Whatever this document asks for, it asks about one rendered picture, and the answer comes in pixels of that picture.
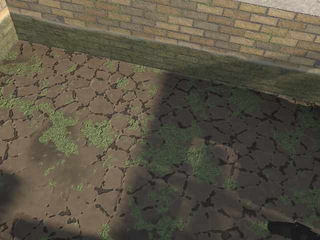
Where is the robot right hand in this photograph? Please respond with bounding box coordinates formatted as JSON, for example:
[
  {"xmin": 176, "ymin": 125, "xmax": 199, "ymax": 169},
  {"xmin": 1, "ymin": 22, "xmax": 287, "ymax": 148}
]
[{"xmin": 267, "ymin": 221, "xmax": 320, "ymax": 240}]

